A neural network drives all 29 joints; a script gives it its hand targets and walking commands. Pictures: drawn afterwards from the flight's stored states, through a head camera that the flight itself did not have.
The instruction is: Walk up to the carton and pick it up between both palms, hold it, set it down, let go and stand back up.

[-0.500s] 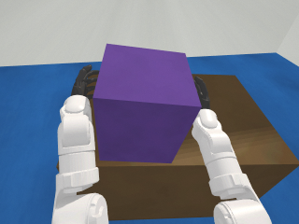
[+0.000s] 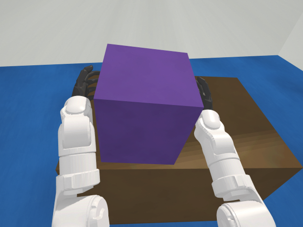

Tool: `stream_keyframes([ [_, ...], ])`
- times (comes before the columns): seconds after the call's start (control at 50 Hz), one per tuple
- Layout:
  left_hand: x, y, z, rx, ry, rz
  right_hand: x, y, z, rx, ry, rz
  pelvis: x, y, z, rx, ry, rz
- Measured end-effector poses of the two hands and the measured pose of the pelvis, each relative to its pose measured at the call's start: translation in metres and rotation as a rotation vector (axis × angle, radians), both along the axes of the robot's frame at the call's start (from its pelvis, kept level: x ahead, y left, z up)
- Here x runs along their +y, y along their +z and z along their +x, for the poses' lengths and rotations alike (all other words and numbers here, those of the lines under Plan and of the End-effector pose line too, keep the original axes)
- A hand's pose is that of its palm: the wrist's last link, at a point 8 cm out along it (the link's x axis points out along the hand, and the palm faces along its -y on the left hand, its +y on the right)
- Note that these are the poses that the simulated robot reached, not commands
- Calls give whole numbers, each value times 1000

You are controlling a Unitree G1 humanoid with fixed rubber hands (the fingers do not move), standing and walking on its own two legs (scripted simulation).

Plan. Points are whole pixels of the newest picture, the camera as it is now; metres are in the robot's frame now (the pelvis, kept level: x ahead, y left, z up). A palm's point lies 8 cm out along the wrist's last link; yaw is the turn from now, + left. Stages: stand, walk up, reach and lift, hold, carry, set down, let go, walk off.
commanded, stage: hold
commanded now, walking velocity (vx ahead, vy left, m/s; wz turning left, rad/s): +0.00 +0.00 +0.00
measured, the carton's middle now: (143, 108) +0.39 +0.01 +0.14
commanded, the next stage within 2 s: none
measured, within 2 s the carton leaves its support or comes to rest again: neither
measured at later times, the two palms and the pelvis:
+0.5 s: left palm (82, 97) +0.37 +0.16 +0.19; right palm (202, 108) +0.36 -0.14 +0.16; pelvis +0.00 +0.00 +0.00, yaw +0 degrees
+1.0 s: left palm (82, 100) +0.36 +0.16 +0.19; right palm (203, 112) +0.35 -0.14 +0.16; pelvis +0.00 +0.00 +0.00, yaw +0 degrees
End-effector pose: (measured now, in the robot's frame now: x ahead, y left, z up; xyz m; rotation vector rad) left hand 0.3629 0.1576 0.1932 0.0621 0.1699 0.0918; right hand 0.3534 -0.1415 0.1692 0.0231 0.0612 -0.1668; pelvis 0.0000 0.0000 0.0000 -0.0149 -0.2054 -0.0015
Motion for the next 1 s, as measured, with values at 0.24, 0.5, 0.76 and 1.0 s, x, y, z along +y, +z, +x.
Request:
stream_keyframes([
  [0.24,4,-3,-3,13,7,9,4,-8,-2,12,5,12,4,0,-1,-5,2,0],
  [0.5,-1,-1,4,12,4,13,0,-6,4,13,1,-6,1,0,1,1,1,2],
  [0.76,-1,-5,-1,-1,-5,8,-1,-7,-3,-1,-7,-8,2,0,4,-18,1,-1],
  [1.0,-2,-3,-4,14,5,21,-1,-10,-4,15,2,1,2,0,-4,-5,-4,3],
])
